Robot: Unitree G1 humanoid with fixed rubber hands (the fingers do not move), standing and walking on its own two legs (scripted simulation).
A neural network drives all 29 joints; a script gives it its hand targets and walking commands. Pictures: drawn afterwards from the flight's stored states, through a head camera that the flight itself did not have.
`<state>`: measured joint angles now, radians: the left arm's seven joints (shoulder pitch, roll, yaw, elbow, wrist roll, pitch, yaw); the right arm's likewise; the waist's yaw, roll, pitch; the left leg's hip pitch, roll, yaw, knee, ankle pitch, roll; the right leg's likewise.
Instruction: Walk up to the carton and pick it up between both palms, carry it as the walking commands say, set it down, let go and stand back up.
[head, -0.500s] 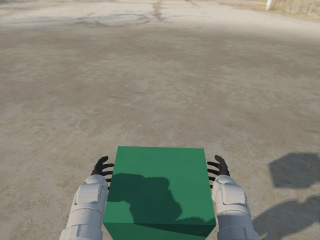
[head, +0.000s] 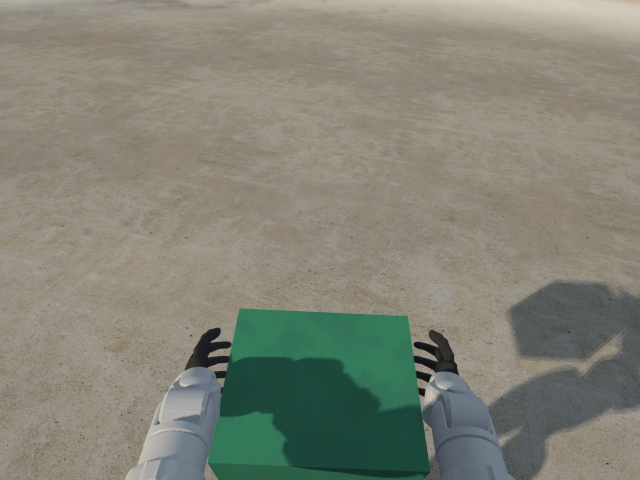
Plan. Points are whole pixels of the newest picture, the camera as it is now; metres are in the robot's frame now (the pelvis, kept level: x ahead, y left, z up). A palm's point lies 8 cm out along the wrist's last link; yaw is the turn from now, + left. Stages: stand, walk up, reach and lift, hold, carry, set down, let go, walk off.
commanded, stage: set down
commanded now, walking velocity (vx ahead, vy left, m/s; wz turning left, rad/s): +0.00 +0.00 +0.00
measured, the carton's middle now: (319, 405) +0.30 +0.00 -0.08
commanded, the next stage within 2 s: none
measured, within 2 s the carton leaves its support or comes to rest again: neither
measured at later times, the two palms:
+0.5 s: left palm (220, 392) +0.32 +0.15 -0.09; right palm (436, 401) +0.30 -0.18 -0.09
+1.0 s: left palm (226, 404) +0.34 +0.16 -0.17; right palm (417, 414) +0.33 -0.17 -0.17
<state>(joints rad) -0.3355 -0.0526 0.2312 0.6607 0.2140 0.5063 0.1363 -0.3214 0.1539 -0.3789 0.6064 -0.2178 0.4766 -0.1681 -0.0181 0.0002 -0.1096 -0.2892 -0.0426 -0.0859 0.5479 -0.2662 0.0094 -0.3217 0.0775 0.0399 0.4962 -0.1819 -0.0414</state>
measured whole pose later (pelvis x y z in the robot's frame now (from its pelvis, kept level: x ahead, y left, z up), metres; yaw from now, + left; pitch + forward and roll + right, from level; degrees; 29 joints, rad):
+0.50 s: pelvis -0.01 +0.01 -0.04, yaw -1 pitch +19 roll +1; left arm -0.38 -0.05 0.23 0.67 0.13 0.30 0.14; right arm -0.39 0.08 -0.34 0.65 -0.13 0.28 -0.15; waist -0.04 0.01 -0.19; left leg -0.81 -0.08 -0.05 0.86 -0.37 0.02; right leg -0.87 0.07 0.07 0.85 -0.30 -0.02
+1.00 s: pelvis -0.04 -0.01 -0.13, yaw +0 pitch +31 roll +1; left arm -0.62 0.05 0.25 0.78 0.07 0.27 0.15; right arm -0.57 0.10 -0.34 0.68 -0.08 0.26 -0.25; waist -0.02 0.00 -0.26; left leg -1.33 -0.08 -0.07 1.26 -0.46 -0.03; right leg -1.39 0.10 0.03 1.23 -0.37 -0.05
